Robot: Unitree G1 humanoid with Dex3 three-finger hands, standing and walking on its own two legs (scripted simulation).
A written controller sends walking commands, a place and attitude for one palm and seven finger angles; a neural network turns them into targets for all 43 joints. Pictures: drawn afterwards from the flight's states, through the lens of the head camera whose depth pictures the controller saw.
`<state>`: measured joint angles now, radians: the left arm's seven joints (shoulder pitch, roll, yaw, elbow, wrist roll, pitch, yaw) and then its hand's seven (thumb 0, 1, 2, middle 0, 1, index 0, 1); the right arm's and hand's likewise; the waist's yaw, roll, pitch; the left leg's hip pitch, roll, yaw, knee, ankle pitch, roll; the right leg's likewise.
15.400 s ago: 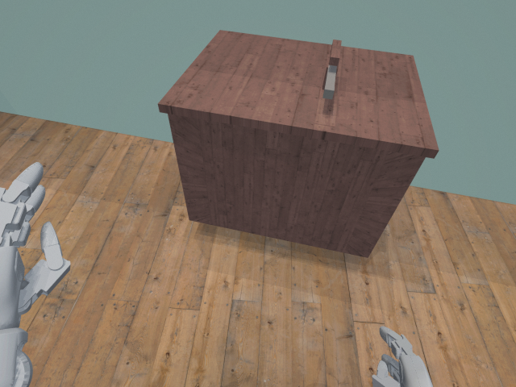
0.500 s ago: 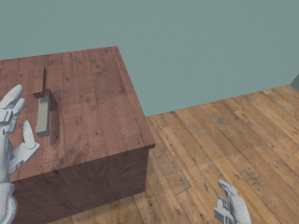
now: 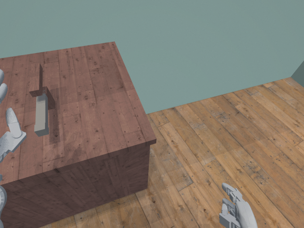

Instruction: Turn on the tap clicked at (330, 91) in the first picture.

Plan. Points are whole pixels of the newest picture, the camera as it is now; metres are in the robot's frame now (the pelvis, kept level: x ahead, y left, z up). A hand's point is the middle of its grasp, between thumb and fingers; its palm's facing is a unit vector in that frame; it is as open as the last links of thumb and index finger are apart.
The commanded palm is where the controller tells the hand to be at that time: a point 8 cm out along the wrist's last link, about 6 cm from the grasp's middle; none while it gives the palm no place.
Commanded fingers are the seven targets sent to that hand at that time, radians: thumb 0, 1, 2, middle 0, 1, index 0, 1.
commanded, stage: come to a stop and stand still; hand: left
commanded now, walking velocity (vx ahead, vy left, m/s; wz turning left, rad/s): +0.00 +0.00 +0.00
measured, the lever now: (41, 129) +0.35 +0.36 +0.01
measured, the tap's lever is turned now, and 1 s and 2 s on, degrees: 0 0 0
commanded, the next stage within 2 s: look again from close up in 0.86 s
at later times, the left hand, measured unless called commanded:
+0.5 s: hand (34, 149) +0.22 +0.25 +0.15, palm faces +0.39 -0.86 -0.32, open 7.4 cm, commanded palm +0.16 +0.29 +0.17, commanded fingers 0.00 0.90 0.90 -0.20 -0.30 -0.20 -0.30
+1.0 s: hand (34, 140) +0.24 +0.26 +0.16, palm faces +0.41 -0.84 -0.35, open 7.4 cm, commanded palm +0.18 +0.29 +0.17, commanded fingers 0.00 0.90 0.90 -0.20 -0.30 -0.20 -0.30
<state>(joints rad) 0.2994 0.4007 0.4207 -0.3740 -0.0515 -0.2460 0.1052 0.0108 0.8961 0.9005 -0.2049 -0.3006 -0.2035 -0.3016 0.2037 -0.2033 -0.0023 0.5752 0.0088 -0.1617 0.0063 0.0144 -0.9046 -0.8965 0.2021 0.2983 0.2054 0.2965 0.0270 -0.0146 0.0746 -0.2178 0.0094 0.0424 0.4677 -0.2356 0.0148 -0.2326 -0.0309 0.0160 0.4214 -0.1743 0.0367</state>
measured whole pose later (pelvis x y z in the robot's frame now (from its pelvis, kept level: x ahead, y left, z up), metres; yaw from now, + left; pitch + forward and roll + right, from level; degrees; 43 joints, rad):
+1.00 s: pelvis +0.02 +0.00 +0.00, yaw +1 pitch -1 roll -1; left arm 0.41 0.35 0.34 -0.48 -0.04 -0.20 0.11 0.01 0.89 0.90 -0.21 -0.30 -0.21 -0.30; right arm 0.17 -0.18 0.01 0.57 0.01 -0.12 -0.03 0.01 -0.90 -0.90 0.20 0.30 0.20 0.30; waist 0.03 -0.04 0.08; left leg -0.18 0.00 0.02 0.46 -0.27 0.02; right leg -0.17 -0.03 0.00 0.39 -0.20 0.04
